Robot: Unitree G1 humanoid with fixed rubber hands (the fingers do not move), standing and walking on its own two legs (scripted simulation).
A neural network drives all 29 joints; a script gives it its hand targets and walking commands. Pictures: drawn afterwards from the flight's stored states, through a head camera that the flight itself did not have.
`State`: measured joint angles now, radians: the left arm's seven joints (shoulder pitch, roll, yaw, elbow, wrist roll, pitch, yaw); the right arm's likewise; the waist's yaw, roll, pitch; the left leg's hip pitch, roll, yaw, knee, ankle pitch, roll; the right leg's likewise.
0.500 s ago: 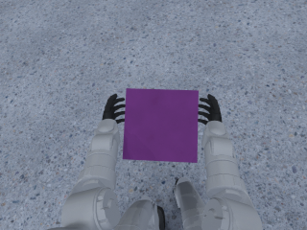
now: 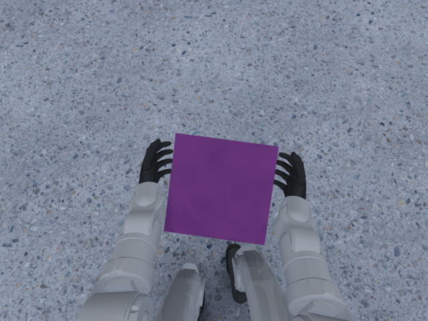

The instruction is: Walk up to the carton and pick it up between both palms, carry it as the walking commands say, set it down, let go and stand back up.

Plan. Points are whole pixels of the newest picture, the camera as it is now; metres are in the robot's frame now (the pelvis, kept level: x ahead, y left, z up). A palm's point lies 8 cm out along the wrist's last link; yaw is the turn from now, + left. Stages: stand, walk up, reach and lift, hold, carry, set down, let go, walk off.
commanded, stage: set down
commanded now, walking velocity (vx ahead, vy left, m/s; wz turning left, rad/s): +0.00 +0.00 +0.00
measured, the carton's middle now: (220, 182) +0.39 -0.01 -0.18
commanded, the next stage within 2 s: none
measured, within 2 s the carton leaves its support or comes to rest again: neither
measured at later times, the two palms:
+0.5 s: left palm (162, 179) +0.40 +0.12 -0.17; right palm (281, 191) +0.36 -0.16 -0.18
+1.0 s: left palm (170, 178) +0.42 +0.12 -0.27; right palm (273, 187) +0.39 -0.16 -0.28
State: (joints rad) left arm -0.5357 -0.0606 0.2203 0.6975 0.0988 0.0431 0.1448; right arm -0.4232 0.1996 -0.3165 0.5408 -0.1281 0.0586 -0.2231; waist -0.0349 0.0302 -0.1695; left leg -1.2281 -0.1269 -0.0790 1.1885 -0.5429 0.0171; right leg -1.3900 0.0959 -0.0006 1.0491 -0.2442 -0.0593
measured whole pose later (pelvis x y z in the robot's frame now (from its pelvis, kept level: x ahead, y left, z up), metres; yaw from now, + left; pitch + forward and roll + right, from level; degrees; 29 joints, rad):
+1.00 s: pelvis -0.05 +0.02 -0.17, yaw +2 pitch +41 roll +3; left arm -0.97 0.03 0.19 0.83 0.01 0.15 0.25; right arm -0.88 0.02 -0.37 0.66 -0.08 0.19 -0.23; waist -0.07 0.04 -0.06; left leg -1.84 -0.18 0.06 1.84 -0.71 0.06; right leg -2.04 0.07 0.03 1.68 -0.35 -0.01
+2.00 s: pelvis -0.09 +0.02 -0.28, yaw +3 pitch +27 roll +1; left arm -1.44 0.20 0.09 0.97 -0.03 0.25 0.21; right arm -1.43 -0.26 -0.28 0.96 0.06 0.24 -0.19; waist -0.12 -0.01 0.52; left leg -1.98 -0.19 0.09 2.24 -0.73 0.05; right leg -2.18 0.04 -0.02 2.01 -0.31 -0.02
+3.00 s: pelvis -0.07 +0.02 -0.30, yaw +3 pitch +34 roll -2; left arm -1.47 0.21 0.05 1.11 0.00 0.18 0.12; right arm -1.45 -0.32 -0.28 1.24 0.13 0.11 -0.10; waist -0.10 -0.01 0.38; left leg -2.15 -0.21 0.05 2.33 -0.77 0.04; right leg -2.32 -0.03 -0.08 2.09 -0.35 -0.06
